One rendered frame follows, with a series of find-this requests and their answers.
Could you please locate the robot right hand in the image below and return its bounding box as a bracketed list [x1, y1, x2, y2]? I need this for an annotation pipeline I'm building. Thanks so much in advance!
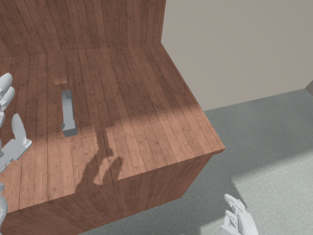
[222, 194, 259, 235]

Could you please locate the robot left hand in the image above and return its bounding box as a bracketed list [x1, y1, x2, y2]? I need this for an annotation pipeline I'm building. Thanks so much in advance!
[0, 73, 32, 173]

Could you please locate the tap lever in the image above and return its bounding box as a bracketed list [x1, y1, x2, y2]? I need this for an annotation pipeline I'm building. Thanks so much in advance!
[62, 89, 78, 137]

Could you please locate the counter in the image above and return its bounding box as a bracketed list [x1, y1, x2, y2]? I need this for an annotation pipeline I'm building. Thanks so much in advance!
[0, 0, 226, 235]

